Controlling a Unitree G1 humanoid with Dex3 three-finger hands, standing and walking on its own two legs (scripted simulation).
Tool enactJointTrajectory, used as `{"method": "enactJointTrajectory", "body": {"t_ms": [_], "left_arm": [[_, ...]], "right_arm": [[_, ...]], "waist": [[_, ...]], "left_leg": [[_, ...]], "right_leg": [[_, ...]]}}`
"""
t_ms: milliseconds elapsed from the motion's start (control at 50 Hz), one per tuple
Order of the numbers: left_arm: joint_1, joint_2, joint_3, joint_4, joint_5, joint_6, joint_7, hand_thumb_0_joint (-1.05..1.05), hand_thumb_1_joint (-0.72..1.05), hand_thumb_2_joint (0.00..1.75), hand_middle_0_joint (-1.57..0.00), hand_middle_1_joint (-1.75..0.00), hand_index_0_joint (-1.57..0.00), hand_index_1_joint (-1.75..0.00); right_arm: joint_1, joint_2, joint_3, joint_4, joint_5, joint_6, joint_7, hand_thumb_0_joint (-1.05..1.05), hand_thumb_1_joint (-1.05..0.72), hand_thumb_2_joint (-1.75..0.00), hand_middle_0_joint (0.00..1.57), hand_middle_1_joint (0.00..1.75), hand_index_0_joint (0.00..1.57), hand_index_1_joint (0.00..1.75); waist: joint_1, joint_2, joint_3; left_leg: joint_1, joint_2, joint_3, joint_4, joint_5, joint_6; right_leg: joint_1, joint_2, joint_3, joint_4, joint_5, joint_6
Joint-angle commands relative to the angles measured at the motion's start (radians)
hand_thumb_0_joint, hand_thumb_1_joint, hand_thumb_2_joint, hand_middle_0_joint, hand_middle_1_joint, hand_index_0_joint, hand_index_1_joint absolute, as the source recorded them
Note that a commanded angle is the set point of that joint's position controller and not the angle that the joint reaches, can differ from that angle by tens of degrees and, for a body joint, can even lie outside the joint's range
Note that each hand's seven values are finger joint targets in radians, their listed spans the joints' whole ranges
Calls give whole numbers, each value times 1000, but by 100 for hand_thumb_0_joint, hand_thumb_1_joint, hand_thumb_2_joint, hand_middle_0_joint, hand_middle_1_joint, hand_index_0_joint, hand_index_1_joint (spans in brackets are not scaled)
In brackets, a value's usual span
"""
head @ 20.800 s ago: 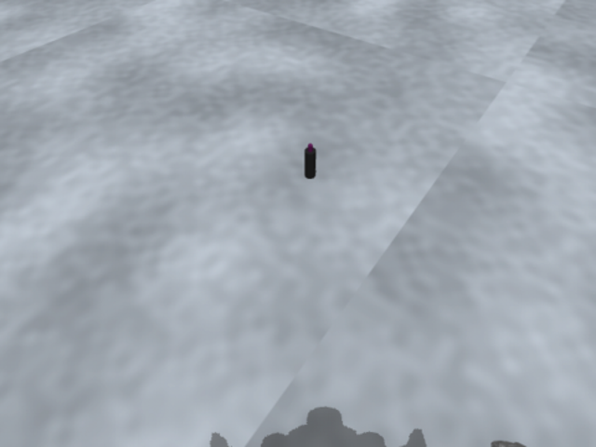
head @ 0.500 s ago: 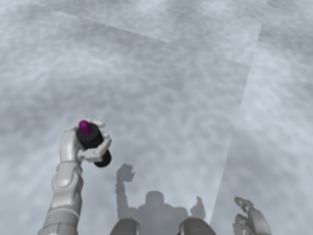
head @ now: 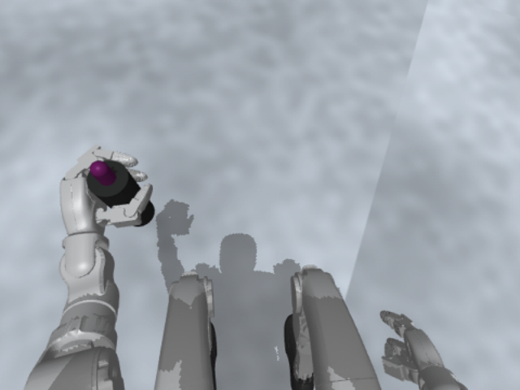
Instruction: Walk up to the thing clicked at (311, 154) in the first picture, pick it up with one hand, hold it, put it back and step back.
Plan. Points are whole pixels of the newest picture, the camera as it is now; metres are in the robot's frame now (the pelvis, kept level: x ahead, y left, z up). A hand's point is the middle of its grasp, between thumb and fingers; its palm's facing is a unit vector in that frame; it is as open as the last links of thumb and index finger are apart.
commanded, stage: crouch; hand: left
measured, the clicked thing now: (122, 193) +0.40 +0.21 -0.04
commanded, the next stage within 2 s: lower in 1.12 s
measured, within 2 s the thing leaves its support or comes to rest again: neither
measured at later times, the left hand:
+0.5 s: hand (149, 217) +0.41 +0.21 -0.21, palm faces +0.14 -0.99 -0.02, open 7.3 cm
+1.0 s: hand (156, 222) +0.42 +0.22 -0.29, palm faces +0.13 -0.99 -0.02, open 7.2 cm
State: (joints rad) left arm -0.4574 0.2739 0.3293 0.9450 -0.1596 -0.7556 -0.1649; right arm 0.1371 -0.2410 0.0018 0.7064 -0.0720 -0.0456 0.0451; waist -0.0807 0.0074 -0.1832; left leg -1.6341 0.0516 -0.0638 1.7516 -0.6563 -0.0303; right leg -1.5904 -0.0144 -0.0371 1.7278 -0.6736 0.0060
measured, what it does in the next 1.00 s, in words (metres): lowers itself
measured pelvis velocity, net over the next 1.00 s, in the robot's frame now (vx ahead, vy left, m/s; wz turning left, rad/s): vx -0.04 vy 0.01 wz -0.10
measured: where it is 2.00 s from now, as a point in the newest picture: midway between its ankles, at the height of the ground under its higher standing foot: (252, 372)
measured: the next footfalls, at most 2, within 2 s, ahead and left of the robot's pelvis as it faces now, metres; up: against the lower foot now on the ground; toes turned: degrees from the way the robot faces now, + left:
none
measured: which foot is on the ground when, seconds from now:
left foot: down 0.00-1.00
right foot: down 0.00-1.00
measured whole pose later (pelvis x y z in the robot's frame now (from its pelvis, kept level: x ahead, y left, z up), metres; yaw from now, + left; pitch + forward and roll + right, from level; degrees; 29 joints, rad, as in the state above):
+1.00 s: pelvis -0.04 +0.01 -0.22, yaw -5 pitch +27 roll -8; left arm -0.64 0.49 0.49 1.11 -0.09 -0.79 -0.17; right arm 0.05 -0.30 0.13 0.73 -0.16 0.02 0.11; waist -0.18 -0.06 0.01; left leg -2.26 0.02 -0.19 2.46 -0.69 -0.04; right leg -2.17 0.01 -0.09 2.38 -0.69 0.03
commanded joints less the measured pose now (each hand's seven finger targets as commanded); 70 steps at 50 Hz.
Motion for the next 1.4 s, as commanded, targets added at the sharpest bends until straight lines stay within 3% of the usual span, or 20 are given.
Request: {"method": "enactJointTrajectory", "body": {"t_ms": [0, 100, 120, 160, 200, 260, 360, 400, 440, 480, 600, 640, 700, 800, 960, 1060, 1160, 1200, 1280, 1380], "left_arm": [[-353, 197, 54, -153, -8, -106, -11, 0, 49, 128, -126, -136, -126, -137], [-405, 244, 103, -69, 8, -126, -23, 0, 47, 126, -129, -137, -130, -137], [-426, 232, 89, -72, 13, -134, -29, 0, 47, 127, -130, -138, -131, -137], [-431, 288, 142, -79, 18, -152, -22, 0, 48, 127, -133, -140, -134, -139], [-454, 308, 144, -98, 31, -165, -19, 0, 49, 129, -133, -141, -134, -141], [-532, 307, 120, -134, 43, -169, -14, 0, 46, 131, -134, -143, -134, -143], [-591, 363, 141, -156, 46, -152, 3, 0, 47, 128, -128, -137, -128, -138], [-589, 327, 114, -110, 44, -138, 4, 0, 43, 127, -127, -137, -126, -137], [-576, 370, 155, -76, 47, -133, 7, 0, 45, 125, -125, -134, -125, -135], [-545, 363, 142, -26, 50, -127, -4, 0, 45, 125, -126, -135, -126, -135], [-493, 404, 184, 21, 41, -123, -23, 0, 46, 124, -126, -136, -128, -135], [-519, 416, 199, 14, 43, -124, -20, 0, 48, 125, -127, -137, -128, -136], [-524, 447, 209, -56, 44, -131, -15, 0, 47, 126, -126, -137, -128, -136], [-544, 449, 195, -109, 54, -136, -7, 0, 49, 127, -122, -135, -124, -135], [-535, 436, 168, -71, 45, -140, -3, 0, 47, 124, -124, -135, -126, -134], [-428, 462, 206, -11, 43, -142, -7, 0, 50, 127, -129, -139, -131, -138], [-471, 471, 208, -47, 40, -149, -1, 0, 50, 130, -129, -143, -132, -141], [-474, 491, 217, -77, 39, -157, 6, 0, 52, 129, -128, -140, -130, -139], [-461, 451, 182, -2, 40, -171, 10, 0, 49, 125, -131, -138, -131, -138], [-427, 494, 199, 69, 34, -210, 9, 0, 49, 124, -131, -138, -131, -137]], "right_arm": [[93, -181, -64, -67, -6, -26, -5, 0, -90, -91, 20, 30, 20, 30], [76, -195, -56, -60, -22, -21, 13, 0, -89, -90, 20, 30, 20, 30], [69, -195, -53, -60, -25, -22, 17, 0, -90, -90, 20, 30, 20, 30], [61, -204, -48, -71, -29, -21, 21, 0, -90, -90, 20, 30, 20, 30], [53, -211, -44, -70, -35, -18, 26, 0, -90, -90, 20, 30, 20, 30], [53, -215, -43, -62, -42, -16, 27, 0, -91, -91, 20, 30, 20, 30], [55, -230, -35, -46, -44, -9, 21, 0, -90, -91, 20, 30, 20, 30], [46, -230, -30, -43, -46, -7, 20, 0, -90, -91, 20, 30, 20, 30], [58, -242, -23, -27, -49, -1, 20, 0, -89, -91, 20, 30, 20, 30], [51, -245, -10, -34, -51, 4, 23, 0, -89, -90, 20, 30, 20, 30], [36, -266, 14, -53, -60, 14, 31, 0, -89, -90, 20, 30, 20, 30], [41, -272, 22, -45, -66, 20, 36, 0, -89, -90, 20, 30, 20, 30], [31, -274, 30, -55, -69, 27, 38, 0, -89, -90, 20, 30, 20, 30], [49, -290, 38, -28, -84, 38, 42, 0, -89, -90, 20, 30, 20, 30], [29, -301, 63, -19, -101, 53, 48, 0, -89, -90, 20, 30, 20, 30], [3, -318, 74, -48, -106, 59, 57, 0, -89, -90, 20, 30, 20, 30], [6, -335, 85, -40, -114, 68, 62, 0, -89, -90, 20, 30, 20, 30], [-10, -331, 90, -48, -117, 67, 62, 0, -89, -90, 20, 30, 20, 30], [-20, -334, 105, -39, -126, 66, 66, 0, -90, -91, 20, 30, 20, 30], [-50, -353, 141, -57, -141, 64, 70, 0, -90, -90, 20, 30, 20, 30]], "waist": [[-27, 10, -615], [-25, 49, -607], [-27, 76, -600], [-12, 105, -627], [-3, 171, -631], [-29, 213, -653], [-46, 228, -664], [-63, 205, -613], [-64, 192, -584], [-79, 162, -566], [-59, 143, -520], [-75, 147, -512], [-58, 175, -539], [-84, 262, -543], [-123, 222, -464], [-101, 199, -443], [-117, 260, -442], [-104, 263, -446], [-147, 208, -391], [-158, 184, -363]], "left_leg": [[247, -35, 20, -69, 282, 60], [152, -37, 16, 25, 207, 52], [155, -36, 15, 36, 190, 47], [130, -38, 13, 62, 174, 41], [140, -35, 10, 69, 145, 31], [120, -34, 23, 113, 110, 30], [65, -34, 29, 188, 88, 32], [15, -34, 31, 218, 52, 34], [-23, -37, 25, 242, 53, 34], [-71, -38, 23, 281, 60, 40], [-149, -39, 22, 341, 56, 42], [-172, -39, 13, 359, 65, 41], [-172, -36, 14, 373, 52, 40], [-115, -29, -11, 388, 96, 25], [-204, -27, -22, 457, 96, 33], [-222, -27, -33, 458, 71, 32], [-179, -24, -51, 459, 94, 22], [-191, -24, -44, 471, 90, 24], [-243, -22, -48, 511, 71, 33], [-248, -17, -67, 531, 86, 32]], "right_leg": [[261, 27, 42, -158, 317, -20], [83, 36, 2, -22, 220, -36], [35, 36, -7, 7, 200, -41], [-3, 38, -25, 62, 180, -45], [-60, 39, -38, 113, 154, -53], [-94, 39, -38, 146, 138, -52], [-138, 34, -44, 213, 129, -48], [-175, 35, -49, 224, 105, -45], [-188, 35, -62, 250, 109, -43], [-185, 37, -67, 271, 121, -39], [-211, 46, -84, 325, 118, -36], [-210, 48, -90, 343, 133, -34], [-202, 53, -92, 357, 124, -34], [-246, 52, -109, 403, 165, -41], [-240, 57, -118, 419, 186, -30], [-249, 61, -138, 433, 152, -29], [-276, 62, -152, 463, 177, -35], [-264, 64, -146, 460, 176, -34], [-266, 69, -149, 458, 175, -27], [-236, 74, -166, 467, 186, -22]]}}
